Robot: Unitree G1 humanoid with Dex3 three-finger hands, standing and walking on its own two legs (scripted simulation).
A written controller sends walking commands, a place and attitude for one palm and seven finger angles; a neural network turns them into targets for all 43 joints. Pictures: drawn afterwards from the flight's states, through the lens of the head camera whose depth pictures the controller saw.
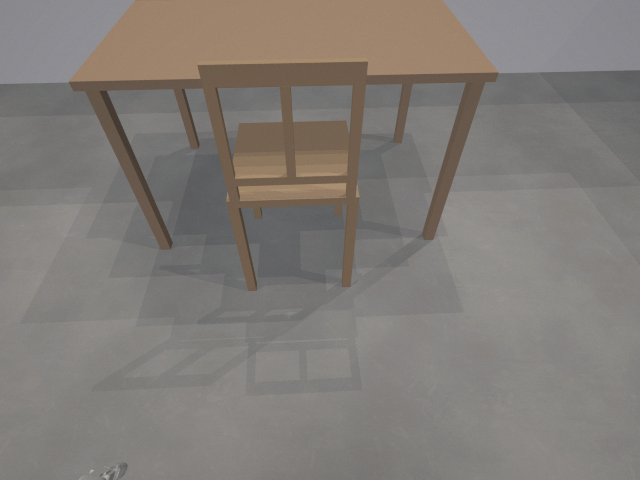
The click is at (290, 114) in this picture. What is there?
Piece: chair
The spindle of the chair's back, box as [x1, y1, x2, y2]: [280, 86, 295, 177]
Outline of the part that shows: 280,86 287,177 295,176 290,86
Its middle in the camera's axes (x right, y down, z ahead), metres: -0.08 -0.27 +0.99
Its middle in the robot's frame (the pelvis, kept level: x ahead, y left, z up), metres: +0.91 +0.13 -0.08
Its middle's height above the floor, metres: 0.69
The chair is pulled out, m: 0.00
